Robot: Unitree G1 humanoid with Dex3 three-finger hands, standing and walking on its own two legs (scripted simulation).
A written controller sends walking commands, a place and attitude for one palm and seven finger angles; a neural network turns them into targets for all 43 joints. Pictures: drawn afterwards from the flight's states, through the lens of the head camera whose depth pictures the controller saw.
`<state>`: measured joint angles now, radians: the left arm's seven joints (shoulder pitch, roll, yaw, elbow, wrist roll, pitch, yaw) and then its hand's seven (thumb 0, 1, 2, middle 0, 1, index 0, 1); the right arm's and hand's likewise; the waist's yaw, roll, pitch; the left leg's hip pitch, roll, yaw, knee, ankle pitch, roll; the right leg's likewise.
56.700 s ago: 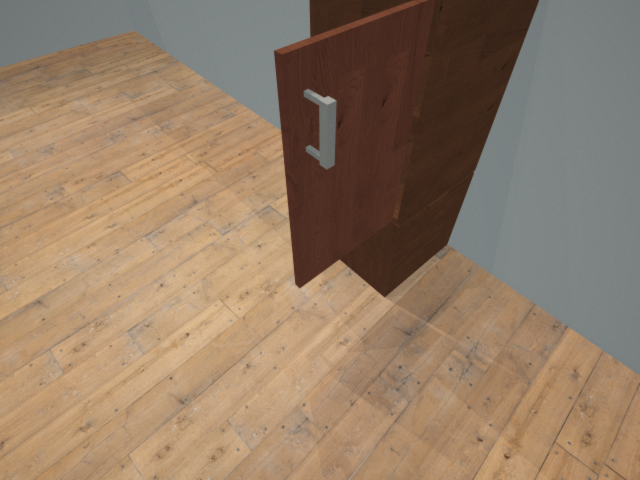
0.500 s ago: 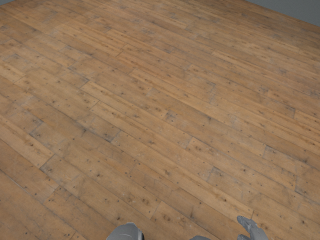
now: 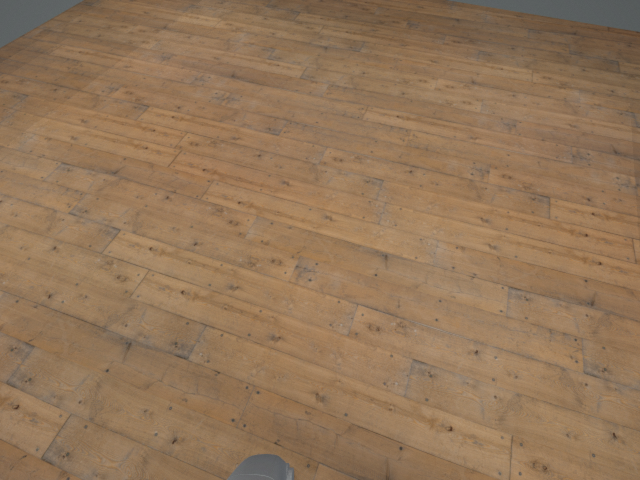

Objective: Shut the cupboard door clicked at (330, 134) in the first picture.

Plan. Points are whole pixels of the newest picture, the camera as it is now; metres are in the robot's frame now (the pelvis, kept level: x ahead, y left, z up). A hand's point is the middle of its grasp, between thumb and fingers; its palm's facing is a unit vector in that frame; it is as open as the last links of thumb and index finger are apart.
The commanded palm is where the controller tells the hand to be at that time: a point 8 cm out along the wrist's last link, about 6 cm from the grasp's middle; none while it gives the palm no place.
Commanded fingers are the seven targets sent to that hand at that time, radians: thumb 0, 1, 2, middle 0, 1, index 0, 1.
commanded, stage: turn to face it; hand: left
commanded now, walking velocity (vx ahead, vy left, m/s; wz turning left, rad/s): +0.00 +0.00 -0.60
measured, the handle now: out of the picture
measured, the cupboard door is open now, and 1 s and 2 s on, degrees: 19 19 19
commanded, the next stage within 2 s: none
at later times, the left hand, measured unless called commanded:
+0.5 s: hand (173, 414) +0.21 +0.24 -0.15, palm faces -0.27 -0.93 -0.26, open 7.4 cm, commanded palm none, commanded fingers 0.00 0.90 0.90 -0.20 -0.30 -0.20 -0.30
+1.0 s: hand (227, 389) +0.26 +0.17 -0.17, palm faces -0.55 -0.81 -0.21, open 7.4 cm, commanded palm none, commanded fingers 0.00 0.90 0.90 -0.20 -0.30 -0.20 -0.30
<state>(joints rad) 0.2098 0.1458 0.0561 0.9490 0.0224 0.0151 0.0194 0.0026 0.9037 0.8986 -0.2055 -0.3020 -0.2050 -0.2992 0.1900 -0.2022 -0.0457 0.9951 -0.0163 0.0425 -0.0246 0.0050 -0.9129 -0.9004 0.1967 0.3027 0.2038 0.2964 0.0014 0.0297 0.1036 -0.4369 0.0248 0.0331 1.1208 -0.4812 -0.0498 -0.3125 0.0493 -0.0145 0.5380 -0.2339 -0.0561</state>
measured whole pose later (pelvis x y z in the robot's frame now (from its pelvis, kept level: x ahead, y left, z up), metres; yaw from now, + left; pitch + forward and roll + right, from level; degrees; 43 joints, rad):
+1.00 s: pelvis +0.07 +0.05 +0.00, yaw -37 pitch +1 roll -1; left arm 0.19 0.25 0.08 0.90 0.02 0.08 -0.01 0.01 0.90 0.90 -0.21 -0.30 -0.21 -0.30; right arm 0.20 -0.22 -0.02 0.86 -0.03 0.01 -0.02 0.00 -0.91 -0.90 0.20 0.30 0.21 0.30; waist 0.00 -0.04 0.07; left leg -0.32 0.05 0.07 0.61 -0.30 0.00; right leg -0.40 0.04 0.10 0.86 -0.49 0.02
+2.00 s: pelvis +0.06 +0.03 -0.01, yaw -73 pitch +0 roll -1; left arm 0.15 0.25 0.07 0.88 0.02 0.05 -0.03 0.01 0.91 0.90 -0.20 -0.30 -0.20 -0.30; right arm 0.23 -0.27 -0.05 0.90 -0.02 0.05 -0.01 0.00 -0.90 -0.90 0.20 0.30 0.21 0.30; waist -0.01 0.06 0.09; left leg -0.35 0.16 0.12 0.82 -0.47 -0.06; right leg -0.30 0.00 -0.05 0.62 -0.30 -0.02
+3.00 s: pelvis +0.05 -0.04 +0.01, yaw -94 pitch +1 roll +0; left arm 0.24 0.24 0.08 1.02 0.04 0.06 -0.05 0.01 0.91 0.90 -0.20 -0.30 -0.20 -0.30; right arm 0.35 -0.19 -0.02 0.98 -0.05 -0.04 -0.03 0.00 -0.91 -0.90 0.20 0.30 0.21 0.30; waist -0.03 -0.04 0.02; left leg -0.18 0.09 0.14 0.48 -0.30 -0.03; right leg -0.49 -0.02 -0.01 1.05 -0.34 -0.01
